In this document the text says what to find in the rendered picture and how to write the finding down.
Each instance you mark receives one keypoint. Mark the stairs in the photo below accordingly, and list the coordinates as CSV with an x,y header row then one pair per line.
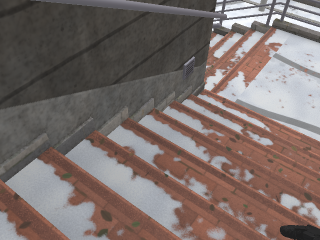
x,y
225,52
204,169

